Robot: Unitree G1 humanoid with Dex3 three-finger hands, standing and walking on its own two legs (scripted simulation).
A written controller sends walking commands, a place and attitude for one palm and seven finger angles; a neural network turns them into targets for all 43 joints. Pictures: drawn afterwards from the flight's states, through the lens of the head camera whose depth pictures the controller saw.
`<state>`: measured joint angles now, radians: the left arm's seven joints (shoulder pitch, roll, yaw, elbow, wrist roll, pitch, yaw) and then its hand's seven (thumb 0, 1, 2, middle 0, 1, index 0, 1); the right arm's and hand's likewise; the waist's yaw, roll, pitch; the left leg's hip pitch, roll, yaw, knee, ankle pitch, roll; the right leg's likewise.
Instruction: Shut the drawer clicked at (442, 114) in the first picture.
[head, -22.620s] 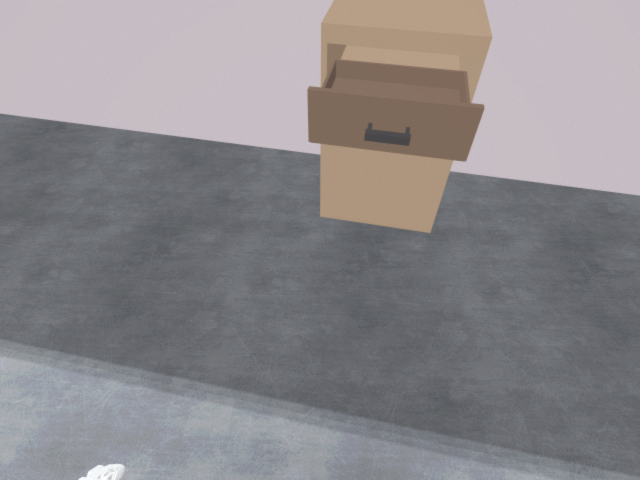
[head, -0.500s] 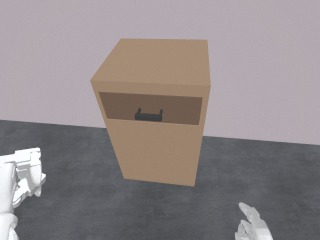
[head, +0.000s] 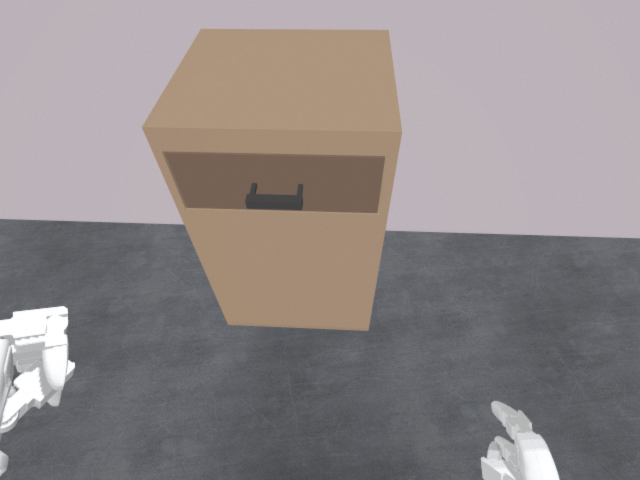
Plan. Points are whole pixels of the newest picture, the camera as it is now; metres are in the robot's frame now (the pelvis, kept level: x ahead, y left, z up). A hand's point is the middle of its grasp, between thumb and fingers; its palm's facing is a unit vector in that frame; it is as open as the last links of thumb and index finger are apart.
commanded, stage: step back with the hand held close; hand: left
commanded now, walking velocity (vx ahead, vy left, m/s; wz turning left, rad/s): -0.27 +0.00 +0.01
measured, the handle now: (275, 195) +0.66 +0.14 -0.10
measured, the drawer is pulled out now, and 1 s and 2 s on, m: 0.00 0.00 0.00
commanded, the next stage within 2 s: stop stepping back and stand still in 1.36 s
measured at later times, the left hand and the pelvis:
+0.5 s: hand (5, 447) +0.13 +0.25 +0.15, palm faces +0.37 -0.79 -0.49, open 3.2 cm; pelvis -0.06 +0.01 -0.01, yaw +2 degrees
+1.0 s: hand out of the picture +0.08 +0.26 +0.16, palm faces +0.41 -0.77 -0.49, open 3.2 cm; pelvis -0.10 +0.00 -0.01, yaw +2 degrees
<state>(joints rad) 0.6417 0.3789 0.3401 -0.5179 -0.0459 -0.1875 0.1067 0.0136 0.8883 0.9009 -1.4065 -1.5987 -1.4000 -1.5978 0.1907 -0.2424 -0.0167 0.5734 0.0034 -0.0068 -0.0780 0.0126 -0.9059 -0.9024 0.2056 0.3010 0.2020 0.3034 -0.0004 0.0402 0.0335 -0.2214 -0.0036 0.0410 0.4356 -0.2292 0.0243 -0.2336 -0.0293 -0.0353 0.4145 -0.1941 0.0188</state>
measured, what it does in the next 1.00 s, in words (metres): walks backwards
